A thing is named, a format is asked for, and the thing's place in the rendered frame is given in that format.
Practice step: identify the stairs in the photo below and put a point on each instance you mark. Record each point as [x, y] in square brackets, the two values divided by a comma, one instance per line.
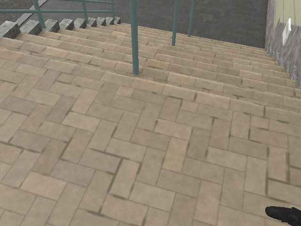
[218, 67]

